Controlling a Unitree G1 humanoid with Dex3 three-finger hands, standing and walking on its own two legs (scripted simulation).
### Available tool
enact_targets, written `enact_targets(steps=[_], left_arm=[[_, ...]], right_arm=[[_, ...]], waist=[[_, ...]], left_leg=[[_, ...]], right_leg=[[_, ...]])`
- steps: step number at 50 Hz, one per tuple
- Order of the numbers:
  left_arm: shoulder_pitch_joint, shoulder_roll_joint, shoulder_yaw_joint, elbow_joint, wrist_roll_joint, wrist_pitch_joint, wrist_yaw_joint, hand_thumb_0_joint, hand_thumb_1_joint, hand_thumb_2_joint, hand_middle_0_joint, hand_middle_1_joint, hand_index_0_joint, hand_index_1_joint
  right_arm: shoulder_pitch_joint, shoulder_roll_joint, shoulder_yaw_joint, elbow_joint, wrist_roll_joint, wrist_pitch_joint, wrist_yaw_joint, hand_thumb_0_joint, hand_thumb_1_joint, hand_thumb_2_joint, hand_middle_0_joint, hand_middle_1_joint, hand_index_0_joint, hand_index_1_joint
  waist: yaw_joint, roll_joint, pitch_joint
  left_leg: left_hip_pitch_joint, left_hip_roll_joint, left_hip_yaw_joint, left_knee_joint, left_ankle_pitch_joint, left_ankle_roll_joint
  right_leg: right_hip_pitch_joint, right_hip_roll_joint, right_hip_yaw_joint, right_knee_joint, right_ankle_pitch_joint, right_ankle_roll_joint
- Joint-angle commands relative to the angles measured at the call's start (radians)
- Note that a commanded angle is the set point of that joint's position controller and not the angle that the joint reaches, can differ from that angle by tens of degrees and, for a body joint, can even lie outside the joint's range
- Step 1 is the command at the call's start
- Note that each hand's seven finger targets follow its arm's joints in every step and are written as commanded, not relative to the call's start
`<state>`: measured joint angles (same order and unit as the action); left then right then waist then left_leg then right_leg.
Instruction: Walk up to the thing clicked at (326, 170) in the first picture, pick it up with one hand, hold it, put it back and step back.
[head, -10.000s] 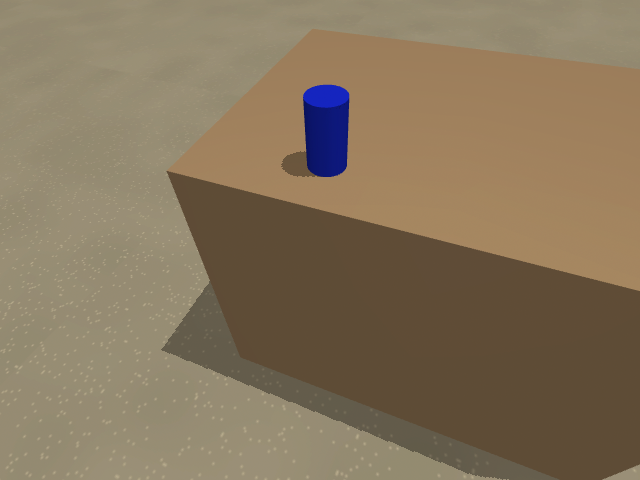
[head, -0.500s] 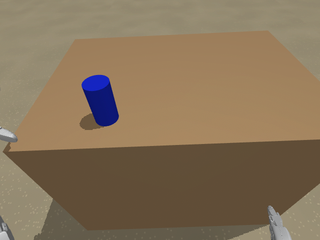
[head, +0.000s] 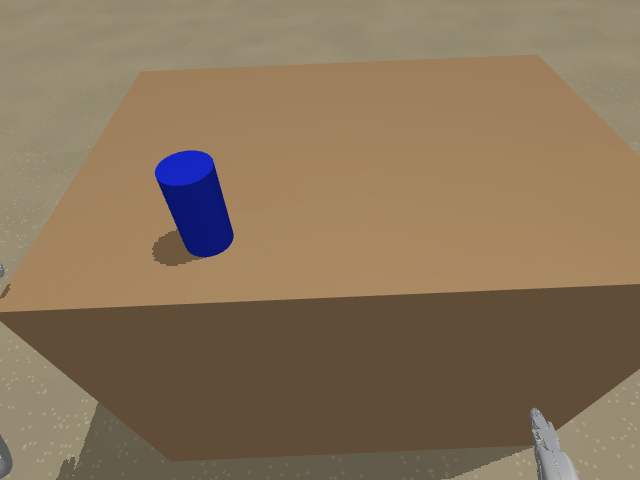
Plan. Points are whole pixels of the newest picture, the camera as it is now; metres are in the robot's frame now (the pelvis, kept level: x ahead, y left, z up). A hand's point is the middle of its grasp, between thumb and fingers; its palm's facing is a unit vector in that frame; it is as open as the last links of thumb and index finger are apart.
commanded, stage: go down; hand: left
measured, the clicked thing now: (198, 206) +0.47 +0.19 +0.10
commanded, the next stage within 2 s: approach in 1.26 s
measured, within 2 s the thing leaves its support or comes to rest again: neither
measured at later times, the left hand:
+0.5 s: hand out of the picture +0.38 +0.37 +0.22, palm faces +0.18 -0.98 +0.00, open 17.8 cm
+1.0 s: hand out of the picture +0.38 +0.38 +0.21, palm faces +0.18 -0.98 -0.01, open 17.7 cm
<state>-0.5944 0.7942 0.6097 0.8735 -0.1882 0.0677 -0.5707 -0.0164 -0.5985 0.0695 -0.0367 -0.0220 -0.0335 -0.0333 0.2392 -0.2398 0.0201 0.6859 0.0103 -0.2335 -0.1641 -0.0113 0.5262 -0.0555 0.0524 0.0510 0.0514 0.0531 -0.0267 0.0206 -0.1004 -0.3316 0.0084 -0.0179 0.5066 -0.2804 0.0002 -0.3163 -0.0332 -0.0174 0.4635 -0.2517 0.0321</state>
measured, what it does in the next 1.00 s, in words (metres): stands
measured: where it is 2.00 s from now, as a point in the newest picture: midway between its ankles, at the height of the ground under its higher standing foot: outside the picture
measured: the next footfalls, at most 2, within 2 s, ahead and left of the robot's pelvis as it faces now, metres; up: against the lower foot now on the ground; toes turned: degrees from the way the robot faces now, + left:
none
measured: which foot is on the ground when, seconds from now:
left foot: down 0.00-1.00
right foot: down 0.00-1.00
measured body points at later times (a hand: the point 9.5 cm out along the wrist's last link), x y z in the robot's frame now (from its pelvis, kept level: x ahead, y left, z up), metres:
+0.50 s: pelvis +0.00 +0.00 +0.00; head +0.03 +0.01 +0.45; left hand +0.36 +0.42 +0.22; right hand +0.15 -0.26 -0.08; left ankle -0.02 +0.12 -0.74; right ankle -0.02 -0.14 -0.74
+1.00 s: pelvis +0.00 +0.00 +0.00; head +0.04 +0.01 +0.44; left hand +0.37 +0.43 +0.21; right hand +0.16 -0.25 -0.08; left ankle -0.02 +0.12 -0.74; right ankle -0.02 -0.14 -0.74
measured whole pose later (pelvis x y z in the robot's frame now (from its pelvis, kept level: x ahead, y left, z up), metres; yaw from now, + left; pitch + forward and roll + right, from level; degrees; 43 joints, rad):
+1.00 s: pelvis +0.00 +0.00 +0.00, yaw +0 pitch +9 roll -1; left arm -0.74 0.91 0.61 1.05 -0.15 0.09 -0.61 -0.02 -0.61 0.07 -0.04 -0.04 -0.04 -0.05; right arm 0.23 -0.25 0.04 0.64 0.01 -0.22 -0.18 -0.01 0.52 -0.06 0.05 0.05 0.05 0.05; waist -0.06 0.01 -0.12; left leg -0.42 0.01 -0.02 0.56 -0.31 0.00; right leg -0.39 -0.03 -0.02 0.49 -0.26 0.03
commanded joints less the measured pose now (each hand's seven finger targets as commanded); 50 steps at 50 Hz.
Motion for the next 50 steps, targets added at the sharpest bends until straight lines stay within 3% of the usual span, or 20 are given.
enact_targets(steps=[1,3,6,10,12,13,15,19,20,26,28,29,31,34,36,37,38,40,45,50], left_arm=[[-0.398,0.405,0.052,-0.207,-0.027,-0.051,-0.002,0.000,-0.611,0.070,-0.039,-0.022,-0.034,-0.034],[-0.410,0.404,0.049,-0.202,-0.026,-0.048,-0.008,0.000,-0.611,0.068,-0.039,-0.029,-0.036,-0.038],[-0.432,0.424,0.047,-0.194,-0.021,-0.040,-0.012,0.000,-0.611,0.080,-0.034,-0.028,-0.029,-0.040],[-0.423,0.447,0.062,-0.163,-0.020,-0.022,-0.013,0.000,-0.611,0.070,-0.039,-0.034,-0.036,-0.042],[-0.447,0.437,0.044,-0.162,-0.021,-0.017,-0.021,0.000,-0.611,0.076,-0.034,-0.037,-0.033,-0.046],[-0.442,0.453,0.053,-0.146,-0.017,-0.016,-0.021,0.000,-0.611,0.074,-0.035,-0.035,-0.034,-0.043],[-0.454,0.448,0.045,-0.133,-0.018,-0.016,-0.022,0.000,-0.611,0.067,-0.038,-0.036,-0.037,-0.044],[-0.507,0.461,0.040,-0.121,-0.012,-0.025,-0.021,0.000,-0.611,0.075,-0.039,-0.040,-0.037,-0.050],[-0.510,0.489,0.050,-0.109,-0.004,-0.025,-0.016,0.000,-0.611,0.063,-0.041,-0.030,-0.038,-0.040],[-0.524,0.497,0.034,-0.054,0.012,-0.031,-0.020,0.000,-0.611,0.068,-0.041,-0.039,-0.039,-0.046],[-0.536,0.510,0.035,-0.056,0.010,-0.034,-0.022,0.000,-0.611,0.066,-0.040,-0.041,-0.042,-0.045],[-0.519,0.535,0.056,-0.027,0.012,-0.034,-0.022,0.000,-0.606,0.071,-0.039,-0.040,-0.039,-0.047],[-0.524,0.525,0.045,-0.018,0.013,-0.037,-0.026,0.000,-0.601,0.075,-0.039,-0.045,-0.040,-0.050],[-0.541,0.547,0.050,-0.037,0.016,-0.047,-0.027,0.000,-0.611,0.061,-0.044,-0.044,-0.046,-0.048],[-0.550,0.560,0.065,-0.052,0.013,-0.046,-0.022,0.000,-0.602,0.060,-0.044,-0.035,-0.045,-0.041],[-0.545,0.546,0.059,-0.046,0.011,-0.044,-0.022,0.000,-0.611,0.059,-0.042,-0.041,-0.044,-0.046],[-0.544,0.534,0.048,-0.054,0.010,-0.041,-0.026,0.000,-0.584,0.062,-0.043,-0.037,-0.043,-0.042],[-0.506,0.517,0.038,-0.026,0.017,-0.034,-0.032,0.000,-0.603,0.057,-0.045,-0.037,-0.045,-0.042],[-0.511,0.479,0.015,-0.040,0.002,-0.038,-0.041,0.000,-0.611,0.063,-0.045,-0.041,-0.045,-0.048],[-0.578,0.561,0.068,-0.136,0.003,-0.051,-0.026,0.000,-0.600,0.062,-0.042,-0.040,-0.043,-0.045]], right_arm=[[-0.097,-0.142,-0.052,-0.144,-0.001,-0.045,-0.020,0.000,0.539,-0.054,0.049,0.050,0.049,0.050],[-0.112,-0.140,-0.046,-0.145,-0.001,-0.045,-0.022,0.000,0.541,-0.053,0.049,0.050,0.049,0.050],[-0.089,-0.162,-0.062,-0.159,-0.003,-0.045,-0.025,0.000,0.538,-0.055,0.049,0.050,0.049,0.050],[-0.068,-0.149,-0.052,-0.143,-0.002,-0.040,-0.027,0.000,0.536,-0.055,0.049,0.050,0.049,0.050],[-0.063,-0.156,-0.054,-0.153,-0.001,-0.042,-0.028,0.000,0.537,-0.055,0.049,0.050,0.049,0.050],[-0.065,-0.134,-0.033,-0.159,0.000,-0.042,-0.026,0.000,0.538,-0.054,0.049,0.050,0.049,0.050],[-0.071,-0.156,-0.052,-0.153,0.001,-0.043,-0.027,0.000,0.532,-0.055,0.049,0.050,0.049,0.050],[-0.107,-0.137,-0.029,-0.177,-0.002,-0.048,-0.024,0.000,0.532,-0.056,0.049,0.050,0.049,0.050],[-0.107,-0.164,-0.054,-0.184,-0.003,-0.046,-0.030,0.000,0.530,-0.056,0.049,0.050,0.049,0.050],[-0.080,-0.149,-0.039,-0.170,-0.003,-0.044,-0.029,0.000,0.535,-0.055,0.049,0.050,0.049,0.050],[-0.082,-0.161,-0.051,-0.179,-0.004,-0.045,-0.029,0.000,0.537,-0.054,0.049,0.050,0.049,0.050],[-0.037,-0.190,-0.075,-0.160,-0.006,-0.042,-0.033,0.000,0.533,-0.055,0.049,0.050,0.049,0.050],[-0.038,-0.151,-0.038,-0.168,-0.003,-0.038,-0.023,0.000,0.537,-0.054,0.049,0.050,0.049,0.050],[-0.074,-0.152,-0.043,-0.186,0.000,-0.042,-0.026,0.000,0.537,-0.053,0.049,0.050,0.049,0.050],[-0.089,-0.155,-0.046,-0.219,0.000,-0.041,-0.026,0.000,0.537,-0.053,0.049,0.050,0.049,0.050],[-0.068,-0.164,-0.053,-0.199,0.001,-0.037,-0.027,0.000,0.529,-0.056,0.049,0.050,0.049,0.050],[-0.092,-0.139,-0.033,-0.189,0.004,-0.038,-0.025,0.000,0.536,-0.054,0.049,0.050,0.049,0.050],[-0.080,-0.159,-0.048,-0.186,0.002,-0.038,-0.028,0.000,0.531,-0.055,0.049,0.050,0.049,0.050],[-0.090,-0.158,-0.043,-0.195,0.001,-0.037,-0.028,0.000,0.535,-0.054,0.049,0.050,0.049,0.050],[-0.042,-0.172,-0.056,-0.204,-0.002,-0.038,-0.032,0.000,0.531,-0.055,0.049,0.050,0.049,0.050]], waist=[[0.006,0.109,-0.297],[0.010,0.130,-0.280],[-0.011,0.150,-0.298],[0.002,0.138,-0.266],[-0.010,0.133,-0.238],[-0.003,0.119,-0.254],[-0.008,0.132,-0.235],[-0.005,0.142,-0.284],[-0.009,0.118,-0.307],[-0.019,0.126,-0.294],[-0.023,0.135,-0.313],[-0.032,0.131,-0.316],[-0.023,0.139,-0.294],[-0.012,0.136,-0.291],[-0.008,0.137,-0.353],[-0.015,0.144,-0.333],[-0.001,0.166,-0.319],[-0.013,0.163,-0.320],[-0.017,0.162,-0.306],[-0.019,0.172,-0.381]], left_leg=[[0.215,-0.014,0.000,-0.013,0.448,0.013],[0.214,-0.011,-0.003,-0.017,0.434,0.006],[0.237,-0.006,-0.005,-0.019,0.428,0.001],[0.186,-0.015,0.001,-0.022,0.375,0.007],[0.175,-0.014,0.000,-0.029,0.348,0.007],[0.166,-0.016,0.001,-0.023,0.348,0.010],[0.163,-0.013,-0.001,-0.027,0.339,0.008],[0.182,-0.008,-0.006,-0.008,0.380,0.006],[0.172,-0.013,-0.003,-0.003,0.373,0.012],[0.166,-0.012,-0.007,0.000,0.354,0.009],[0.170,-0.014,-0.004,0.007,0.369,0.009],[0.171,-0.012,-0.005,0.008,0.386,0.008],[0.156,-0.010,-0.006,0.008,0.395,0.006],[0.135,-0.016,-0.001,0.009,0.356,0.010],[0.136,-0.020,0.003,0.014,0.372,0.014],[0.153,-0.012,-0.003,0.013,0.388,0.009],[0.145,-0.015,-0.002,0.011,0.378,0.008],[0.178,-0.002,-0.013,0.015,0.423,0.000],[0.174,-0.001,-0.013,0.018,0.414,0.000],[0.212,-0.012,-0.006,0.041,0.457,0.008]], right_leg=[[0.052,0.031,-0.037,-0.018,0.342,-0.039],[0.036,0.035,-0.040,-0.018,0.312,-0.042],[0.021,0.038,-0.044,-0.022,0.293,-0.044],[0.030,0.034,-0.039,-0.027,0.278,-0.043],[0.013,0.037,-0.038,-0.031,0.258,-0.043],[0.024,0.035,-0.037,-0.031,0.264,-0.041],[0.002,0.038,-0.037,-0.028,0.251,-0.044],[0.008,0.038,-0.036,-0.018,0.270,-0.046],[0.025,0.035,-0.030,-0.018,0.282,-0.041],[-0.004,0.037,-0.033,-0.018,0.260,-0.043],[0.004,0.035,-0.031,-0.011,0.280,-0.042],[0.002,0.037,-0.033,-0.011,0.289,-0.042],[-0.009,0.038,-0.033,-0.010,0.283,-0.047],[0.001,0.035,-0.030,-0.009,0.265,-0.044],[0.044,0.030,-0.026,-0.006,0.292,-0.041],[0.018,0.036,-0.030,-0.004,0.291,-0.044],[0.012,0.034,-0.029,-0.005,0.277,-0.046],[-0.021,0.042,-0.036,-0.002,0.278,-0.052],[-0.036,0.043,-0.038,0.004,0.266,-0.053],[-0.008,0.038,-0.034,0.007,0.325,-0.043]])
